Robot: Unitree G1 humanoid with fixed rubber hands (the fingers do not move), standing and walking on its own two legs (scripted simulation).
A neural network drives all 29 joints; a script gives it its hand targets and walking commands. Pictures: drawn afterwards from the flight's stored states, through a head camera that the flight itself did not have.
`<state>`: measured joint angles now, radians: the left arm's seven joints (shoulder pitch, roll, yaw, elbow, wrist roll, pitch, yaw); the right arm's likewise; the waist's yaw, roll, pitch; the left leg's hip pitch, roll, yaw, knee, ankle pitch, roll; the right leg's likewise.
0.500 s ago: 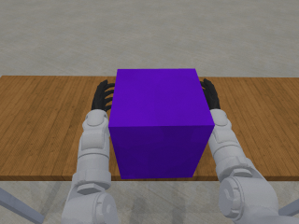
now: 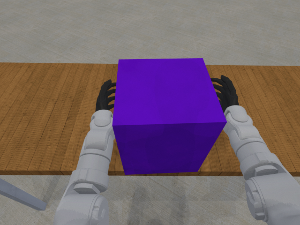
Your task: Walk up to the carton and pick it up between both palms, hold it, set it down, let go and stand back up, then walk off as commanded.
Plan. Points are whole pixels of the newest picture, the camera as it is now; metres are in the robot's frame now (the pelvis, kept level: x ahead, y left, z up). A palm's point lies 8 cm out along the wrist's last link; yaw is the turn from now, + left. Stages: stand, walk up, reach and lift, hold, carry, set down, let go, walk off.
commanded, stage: set down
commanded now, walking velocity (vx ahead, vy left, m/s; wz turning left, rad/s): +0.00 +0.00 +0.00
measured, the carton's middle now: (161, 120) +0.37 -0.02 +0.08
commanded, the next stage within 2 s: none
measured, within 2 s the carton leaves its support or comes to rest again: neither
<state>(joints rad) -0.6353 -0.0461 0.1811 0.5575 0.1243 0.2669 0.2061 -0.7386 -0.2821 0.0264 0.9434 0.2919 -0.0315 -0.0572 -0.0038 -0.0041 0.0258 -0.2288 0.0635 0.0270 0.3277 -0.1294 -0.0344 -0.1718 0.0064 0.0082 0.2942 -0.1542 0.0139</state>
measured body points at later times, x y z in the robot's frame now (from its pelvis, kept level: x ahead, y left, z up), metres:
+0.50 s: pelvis -0.01 +0.00 +0.00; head +0.00 +0.01 +0.45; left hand +0.34 +0.16 +0.08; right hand +0.36 -0.22 +0.08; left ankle +0.02 +0.14 -0.75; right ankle +0.00 -0.13 -0.75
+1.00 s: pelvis -0.01 +0.00 +0.00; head -0.01 +0.01 +0.45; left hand +0.28 +0.17 +0.09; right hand +0.30 -0.22 +0.08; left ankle +0.02 +0.14 -0.75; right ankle +0.00 -0.13 -0.75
